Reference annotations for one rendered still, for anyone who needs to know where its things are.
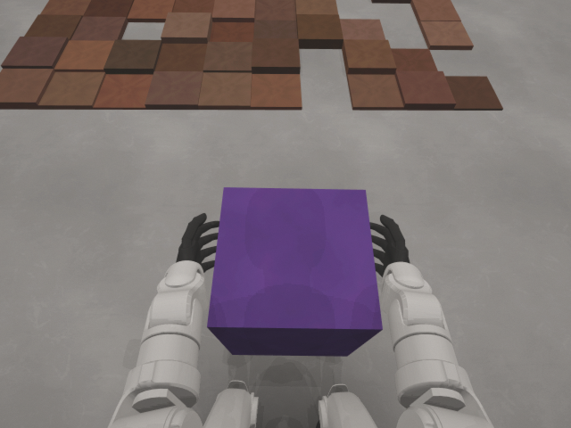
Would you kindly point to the carton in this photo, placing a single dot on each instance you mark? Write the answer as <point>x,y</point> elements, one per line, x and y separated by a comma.
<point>294,273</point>

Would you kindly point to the left robot forearm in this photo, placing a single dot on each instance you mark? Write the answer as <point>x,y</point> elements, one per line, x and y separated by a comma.
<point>166,373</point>

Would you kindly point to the right robot forearm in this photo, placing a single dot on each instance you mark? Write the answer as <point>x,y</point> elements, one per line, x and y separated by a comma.
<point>428,371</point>

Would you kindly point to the right robot upper arm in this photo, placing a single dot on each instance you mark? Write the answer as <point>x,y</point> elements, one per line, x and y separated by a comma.
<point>427,416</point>

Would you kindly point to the robot left shin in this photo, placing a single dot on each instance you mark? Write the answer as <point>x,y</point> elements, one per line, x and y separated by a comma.
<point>236,385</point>

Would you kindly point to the robot left thigh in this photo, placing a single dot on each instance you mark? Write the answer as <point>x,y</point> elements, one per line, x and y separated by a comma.
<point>234,408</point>

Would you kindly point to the left robot hand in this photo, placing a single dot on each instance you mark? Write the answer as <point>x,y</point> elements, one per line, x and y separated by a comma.
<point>192,242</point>

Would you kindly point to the left robot upper arm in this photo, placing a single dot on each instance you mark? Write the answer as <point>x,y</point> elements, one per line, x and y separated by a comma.
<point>169,417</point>

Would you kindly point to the right robot hand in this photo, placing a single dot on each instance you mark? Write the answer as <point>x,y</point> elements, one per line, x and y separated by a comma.
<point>393,244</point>

